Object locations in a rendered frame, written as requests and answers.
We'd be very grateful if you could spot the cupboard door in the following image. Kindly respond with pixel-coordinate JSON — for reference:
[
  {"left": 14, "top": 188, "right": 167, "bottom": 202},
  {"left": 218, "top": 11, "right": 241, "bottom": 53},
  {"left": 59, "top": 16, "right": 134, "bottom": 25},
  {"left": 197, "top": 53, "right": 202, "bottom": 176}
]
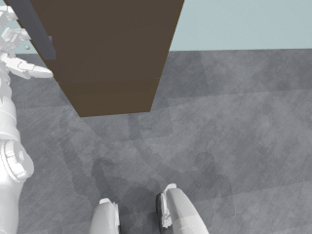
[{"left": 29, "top": 0, "right": 179, "bottom": 84}]

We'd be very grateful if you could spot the left robot forearm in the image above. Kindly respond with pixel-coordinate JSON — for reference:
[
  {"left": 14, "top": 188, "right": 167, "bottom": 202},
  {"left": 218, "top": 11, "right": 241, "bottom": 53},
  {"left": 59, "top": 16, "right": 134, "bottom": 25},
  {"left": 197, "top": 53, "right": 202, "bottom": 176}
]
[{"left": 0, "top": 67, "right": 21, "bottom": 143}]

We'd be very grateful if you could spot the robot left hand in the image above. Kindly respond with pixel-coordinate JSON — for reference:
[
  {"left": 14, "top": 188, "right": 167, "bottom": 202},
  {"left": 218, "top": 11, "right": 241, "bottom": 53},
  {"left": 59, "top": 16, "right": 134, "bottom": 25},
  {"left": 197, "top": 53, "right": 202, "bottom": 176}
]
[{"left": 0, "top": 5, "right": 54, "bottom": 80}]

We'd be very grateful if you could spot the left robot thigh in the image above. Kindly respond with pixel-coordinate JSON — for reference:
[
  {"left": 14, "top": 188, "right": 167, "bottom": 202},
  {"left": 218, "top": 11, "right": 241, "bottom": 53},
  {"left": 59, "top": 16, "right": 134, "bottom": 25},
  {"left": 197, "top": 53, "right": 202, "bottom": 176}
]
[{"left": 88, "top": 202, "right": 120, "bottom": 234}]

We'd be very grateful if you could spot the left robot upper arm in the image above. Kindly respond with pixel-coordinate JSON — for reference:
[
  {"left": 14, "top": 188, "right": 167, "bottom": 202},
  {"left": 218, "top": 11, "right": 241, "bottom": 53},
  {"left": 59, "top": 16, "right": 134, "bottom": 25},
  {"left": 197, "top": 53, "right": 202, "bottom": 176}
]
[{"left": 0, "top": 139, "right": 34, "bottom": 234}]

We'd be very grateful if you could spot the handle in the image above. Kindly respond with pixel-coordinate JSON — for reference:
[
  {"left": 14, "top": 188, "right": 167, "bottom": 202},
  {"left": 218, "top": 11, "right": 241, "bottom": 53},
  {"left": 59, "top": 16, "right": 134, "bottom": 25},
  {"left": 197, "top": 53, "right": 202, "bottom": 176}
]
[{"left": 7, "top": 0, "right": 57, "bottom": 60}]

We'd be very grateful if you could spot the robot right foot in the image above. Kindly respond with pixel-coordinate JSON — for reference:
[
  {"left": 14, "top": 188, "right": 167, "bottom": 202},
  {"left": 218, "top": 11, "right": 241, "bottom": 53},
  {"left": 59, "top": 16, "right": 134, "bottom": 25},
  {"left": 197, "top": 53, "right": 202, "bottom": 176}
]
[{"left": 155, "top": 192, "right": 172, "bottom": 234}]

